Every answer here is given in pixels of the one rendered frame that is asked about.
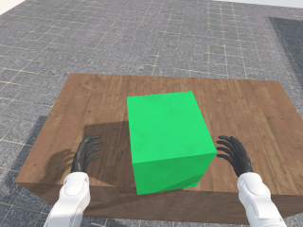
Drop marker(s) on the robot right hand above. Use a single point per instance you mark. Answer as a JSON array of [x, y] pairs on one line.
[[238, 156]]

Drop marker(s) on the carton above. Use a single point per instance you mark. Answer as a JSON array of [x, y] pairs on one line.
[[170, 144]]

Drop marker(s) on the left robot forearm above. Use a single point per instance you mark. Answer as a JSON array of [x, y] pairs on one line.
[[73, 199]]

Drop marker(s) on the pedestal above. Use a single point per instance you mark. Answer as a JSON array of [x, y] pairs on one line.
[[257, 112]]

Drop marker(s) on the right robot forearm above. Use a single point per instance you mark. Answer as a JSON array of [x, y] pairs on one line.
[[256, 199]]

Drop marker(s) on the robot left hand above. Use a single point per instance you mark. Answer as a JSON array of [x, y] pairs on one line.
[[81, 159]]

